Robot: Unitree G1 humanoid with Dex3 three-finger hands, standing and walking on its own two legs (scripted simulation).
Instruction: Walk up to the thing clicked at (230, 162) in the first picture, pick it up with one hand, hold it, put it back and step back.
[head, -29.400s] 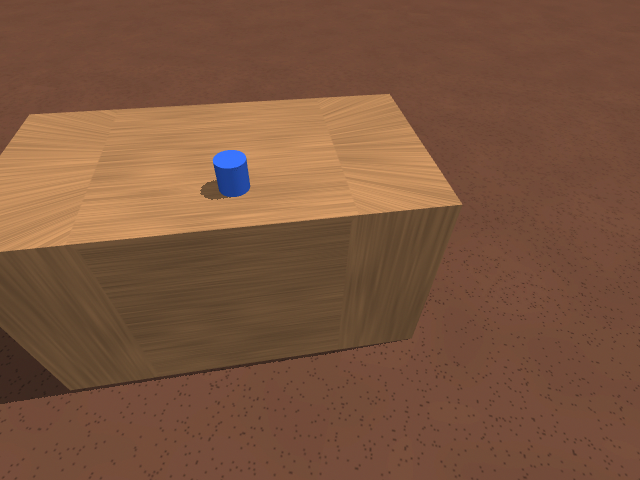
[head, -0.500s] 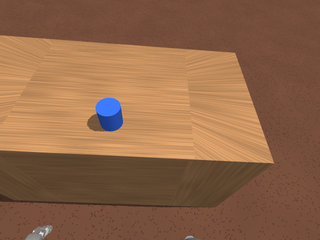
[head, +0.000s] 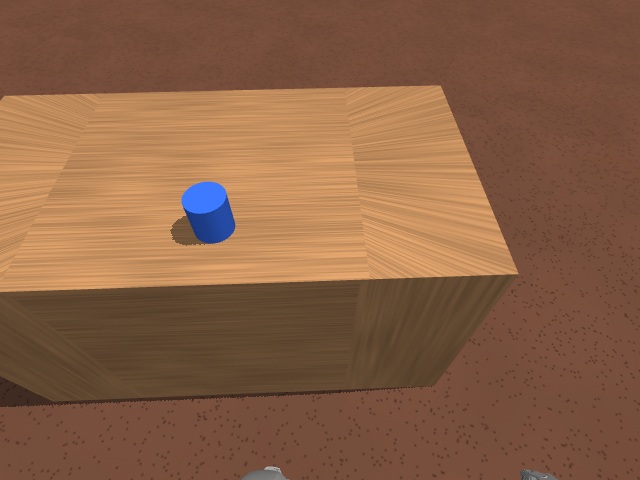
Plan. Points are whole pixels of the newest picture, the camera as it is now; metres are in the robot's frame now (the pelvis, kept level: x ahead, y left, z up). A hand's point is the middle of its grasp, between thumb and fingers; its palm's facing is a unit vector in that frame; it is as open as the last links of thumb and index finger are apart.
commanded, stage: step back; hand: left
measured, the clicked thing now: (209, 213) +0.58 +0.22 -0.07
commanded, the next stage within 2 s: none
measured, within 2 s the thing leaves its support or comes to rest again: neither
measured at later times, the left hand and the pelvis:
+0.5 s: hand out of the picture -0.05 +0.29 -0.15, palm faces +0.06 -0.94 -0.35, open 7.4 cm; pelvis -0.13 +0.01 +0.01, yaw +3 degrees
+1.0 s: hand out of the picture -0.18 +0.25 -0.14, palm faces +0.04 -0.90 -0.43, open 7.4 cm; pelvis -0.29 -0.03 -0.01, yaw +5 degrees
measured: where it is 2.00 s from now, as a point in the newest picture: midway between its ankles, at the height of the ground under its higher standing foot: outside the picture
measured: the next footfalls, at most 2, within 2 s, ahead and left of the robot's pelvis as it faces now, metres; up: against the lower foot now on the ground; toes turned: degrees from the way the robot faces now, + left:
left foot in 0.28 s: -0.05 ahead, +0.14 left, +0.00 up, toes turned +1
right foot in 0.68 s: -0.18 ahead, -0.15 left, +0.00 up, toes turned +3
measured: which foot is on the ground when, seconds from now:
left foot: up 0.00-0.26, down 0.28-0.72, up 0.74-1.00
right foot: down 0.00-0.32, up 0.34-0.66, down 0.68-1.00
